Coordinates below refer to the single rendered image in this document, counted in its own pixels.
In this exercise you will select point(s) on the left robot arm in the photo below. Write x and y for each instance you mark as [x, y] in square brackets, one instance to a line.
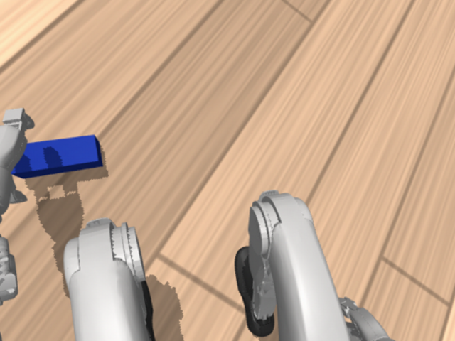
[8, 277]

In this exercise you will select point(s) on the left robot hand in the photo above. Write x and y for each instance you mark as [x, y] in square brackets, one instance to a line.
[13, 144]

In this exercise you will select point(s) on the right robot hand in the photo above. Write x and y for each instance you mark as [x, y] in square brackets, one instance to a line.
[363, 326]

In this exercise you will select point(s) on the left robot foot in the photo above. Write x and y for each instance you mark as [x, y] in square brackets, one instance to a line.
[149, 311]

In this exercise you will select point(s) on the carton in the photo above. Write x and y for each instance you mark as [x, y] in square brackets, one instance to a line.
[59, 156]

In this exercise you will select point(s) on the right robot foot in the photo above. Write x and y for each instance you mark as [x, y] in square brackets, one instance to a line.
[260, 328]

